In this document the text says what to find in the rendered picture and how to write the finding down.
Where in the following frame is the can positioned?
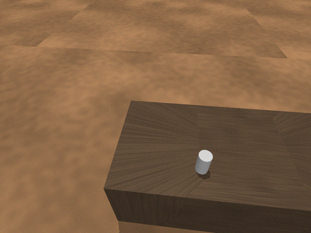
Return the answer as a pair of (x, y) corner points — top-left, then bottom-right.
(195, 150), (213, 174)

